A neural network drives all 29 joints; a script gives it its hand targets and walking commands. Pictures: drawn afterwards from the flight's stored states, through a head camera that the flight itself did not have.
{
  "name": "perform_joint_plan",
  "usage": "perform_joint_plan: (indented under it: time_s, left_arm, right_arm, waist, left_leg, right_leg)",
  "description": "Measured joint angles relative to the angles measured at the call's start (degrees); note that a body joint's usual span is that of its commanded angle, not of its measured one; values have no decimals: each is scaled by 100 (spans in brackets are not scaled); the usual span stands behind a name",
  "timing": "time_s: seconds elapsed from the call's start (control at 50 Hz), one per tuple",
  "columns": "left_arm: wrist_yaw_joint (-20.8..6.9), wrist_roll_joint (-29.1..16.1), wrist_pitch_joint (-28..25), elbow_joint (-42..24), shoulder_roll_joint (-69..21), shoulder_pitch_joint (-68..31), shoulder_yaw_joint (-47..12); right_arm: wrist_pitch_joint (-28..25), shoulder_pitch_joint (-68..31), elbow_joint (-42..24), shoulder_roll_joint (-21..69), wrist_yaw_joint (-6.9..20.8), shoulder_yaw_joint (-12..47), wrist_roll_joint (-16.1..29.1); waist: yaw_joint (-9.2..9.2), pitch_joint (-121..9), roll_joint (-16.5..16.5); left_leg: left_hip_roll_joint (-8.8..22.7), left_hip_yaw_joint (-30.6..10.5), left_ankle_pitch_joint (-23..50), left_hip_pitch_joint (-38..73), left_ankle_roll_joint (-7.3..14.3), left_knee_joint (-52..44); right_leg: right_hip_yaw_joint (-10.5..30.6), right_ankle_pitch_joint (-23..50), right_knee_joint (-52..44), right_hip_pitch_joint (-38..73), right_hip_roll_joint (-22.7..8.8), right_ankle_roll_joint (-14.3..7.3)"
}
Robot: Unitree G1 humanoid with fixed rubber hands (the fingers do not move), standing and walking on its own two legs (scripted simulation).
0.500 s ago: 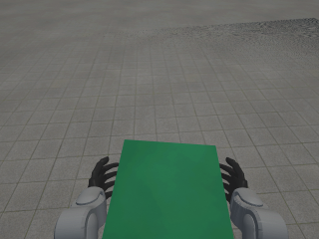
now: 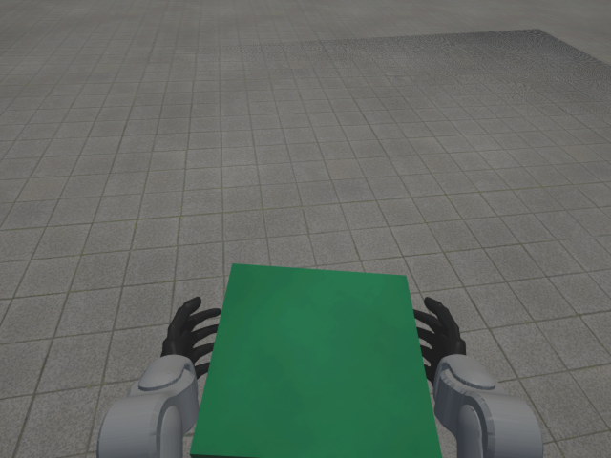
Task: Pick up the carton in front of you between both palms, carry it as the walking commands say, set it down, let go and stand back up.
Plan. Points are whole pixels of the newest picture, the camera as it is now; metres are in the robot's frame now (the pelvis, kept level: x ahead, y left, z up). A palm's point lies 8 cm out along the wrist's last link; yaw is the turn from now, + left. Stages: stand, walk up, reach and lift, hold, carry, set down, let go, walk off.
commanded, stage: carry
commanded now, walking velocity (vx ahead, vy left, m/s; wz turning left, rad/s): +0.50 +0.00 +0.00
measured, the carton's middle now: (309, 394) +0.23 +0.00 +0.00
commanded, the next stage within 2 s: none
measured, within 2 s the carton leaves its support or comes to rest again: neither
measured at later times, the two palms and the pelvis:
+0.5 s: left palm (241, 182) +0.56 +0.12 +0.08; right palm (408, 183) +0.58 -0.18 +0.07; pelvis +0.34 -0.04 +0.00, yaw +4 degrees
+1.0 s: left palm (237, 101) +0.88 +0.17 +0.07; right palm (363, 101) +0.89 -0.13 +0.08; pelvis +0.65 +0.01 +0.00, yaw +1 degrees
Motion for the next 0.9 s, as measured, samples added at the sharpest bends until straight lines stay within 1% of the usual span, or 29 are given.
perform_joint_plan:
  time_s: [0.02, 0.06, 0.16, 0.22, 0.26, 0.3, 0.36, 0.4, 0.42, 0.44, 0.46, 0.48, 0.5, 0.52, 0.54, 0.58, 0.64, 0.7, 0.76, 0.84, 0.88, 0.9]
  left_arm:
    - [-1, 10, -26, -16, -4, 34, -43]
    - [-5, 36, -98, -63, -15, 115, -134]
    - [-21, 74, -178, -251, -31, 326, -243]
    - [-24, 72, -140, -397, -32, 368, -239]
    - [-24, 59, -99, -486, -33, 357, -214]
    - [-22, 35, -46, -547, -35, 328, -179]
    - [-17, -12, 35, -570, -31, 274, -135]
    - [-14, -53, 68, -531, -21, 203, -117]
    - [-9, -64, 34, -417, -18, 147, -137]
    - [-4, -64, 6, -250, -10, 61, -151]
    - [-6, -73, -4, -105, -2, -11, -156]
    - [-6, -78, -15, -24, -1, -35, -153]
    - [-6, -85, -34, 0, -6, -13, -146]
    - [-6, -89, -62, -18, -13, 42, -136]
    - [-7, -89, -99, -56, -22, 112, -129]
    - [-10, -80, -178, -153, -36, 239, -122]
    - [-19, -95, -271, -268, -45, 348, -110]
    - [-28, -112, -307, -350, -46, 378, -131]
    - [-34, -128, -294, -447, -40, 355, -163]
    - [-36, -132, -204, -562, -32, 285, -197]
    - [-35, -111, -134, -625, -30, 261, -195]
    - [-33, -98, -103, -654, -29, 255, -188]
  right_arm:
    - [-33, 74, -52, 6, 17, -9, -7]
    - [-105, 212, -165, 18, 57, -25, -26]
    - [-194, 445, -365, 42, 129, 10, -31]
    - [-156, 447, -469, 38, 127, 52, -27]
    - [-107, 407, -533, 32, 110, 76, -22]
    - [-43, 360, -583, 27, 79, 93, -13]
    - [72, 299, -637, 21, 20, 98, -1]
    - [148, 251, -670, 16, -24, 80, 1]
    - [174, 200, -639, 5, -41, 26, 7]
    - [192, 152, -561, 0, -50, -40, 9]
    - [213, 114, -492, 0, -60, -94, 8]
    - [235, 89, -447, -2, -66, -117, 5]
    - [242, 85, -426, -3, -68, -113, -1]
    - [230, 97, -415, -2, -62, -89, -9]
    - [202, 118, -410, 0, -36, -57, -16]
    - [110, 175, -416, 9, 13, 14, -62]
    - [-34, 285, -474, 23, 76, 106, -137]
    - [-87, 359, -586, 26, 93, 134, -158]
    - [-59, 379, -748, 28, 67, 120, -135]
    - [43, 356, -927, 27, 15, 78, -74]
    - [95, 317, -952, 22, -6, 69, -34]
    - [126, 280, -948, 18, -11, 69, -18]
  waist:
    - [-8, 27, 20]
    - [-33, 34, 64]
    - [-50, -150, 147]
    - [-21, -269, 156]
    - [5, -327, 144]
    - [25, -370, 135]
    - [26, -389, 169]
    - [31, -356, 244]
    - [81, -328, 380]
    - [121, -285, 460]
    - [162, -217, 450]
    - [185, -132, 417]
    - [198, -50, 380]
    - [211, 17, 349]
    - [224, 66, 332]
    - [251, 115, 298]
    - [262, 71, 262]
    - [230, -38, 253]
    - [177, -126, 274]
    - [119, -150, 282]
    - [119, -108, 243]
    - [121, -79, 253]
  left_leg:
    - [-9, -8, 4, 180, -7, -205]
    - [-28, -40, 2, 535, -22, -592]
    - [-80, -124, -138, 1394, -117, -1339]
    - [-117, -159, -336, 1887, -211, -1608]
    - [-140, -172, -527, 2202, -290, -1701]
    - [-156, -183, -761, 2509, -386, -1740]
    - [-133, -229, -1212, 2931, -570, -1640]
    - [-8, -298, -1714, 3056, -709, -1149]
    - [173, -339, -2024, 2908, -723, -533]
    - [328, -467, -1994, 2510, -674, 454]
    - [324, -725, -1922, 1995, -625, 1555]
    - [249, -951, -1851, 1467, -556, 2535]
    - [183, -1078, -1733, 983, -481, 3264]
    - [156, -1121, -1556, 568, -419, 3686]
    - [167, -1123, -1349, 218, -380, 3838]
    - [219, -1080, -964, -331, -356, 3698]
    - [319, -993, -478, -887, -419, 3048]
    - [385, -892, -34, -1184, -505, 2197]
    - [384, -774, 365, -1255, -528, 1332]
    - [227, -482, 843, -1015, -466, 316]
    - [79, -273, 1091, -686, -417, -113]
    - [21, -178, 1241, -429, -377, -349]
  right_leg:
    - [-21, 190, 56, -338, -8, -37]
    - [-102, 507, -235, -865, -59, -60]
    - [-328, 1165, -1788, -1529, -212, 68]
    - [-440, 1601, -2676, -1633, -243, 117]
    - [-517, 1821, -3100, -1631, -227, 115]
    - [-603, 1936, -3425, -1571, -183, 80]
    - [-765, 1912, -3788, -1338, -86, -37]
    - [-943, 1731, -4034, -1012, 44, -147]
    - [-1027, 1836, -3886, -976, 129, -285]
    - [-1092, 1640, -3618, -1003, 163, -391]
    - [-1117, 1408, -3485, -975, 150, -455]
    - [-1129, 1251, -3518, -872, 137, -483]
    - [-1136, 1186, -3655, -722, 129, -469]
    - [-1139, 1221, -3851, -549, 129, -394]
    - [-1138, 1227, -4058, -368, 148, -382]
    - [-1111, 1216, -4455, -5, 181, -386]
    - [-1062, 1160, -4957, 522, 219, -349]
    - [-1024, 1045, -5369, 1047, 252, -271]
    - [-994, 823, -5613, 1550, 280, -158]
    - [-972, 321, -5612, 2158, 264, 66]
    - [-922, -109, -5252, 2348, 191, 209]
    - [-879, -385, -4861, 2364, 154, 272]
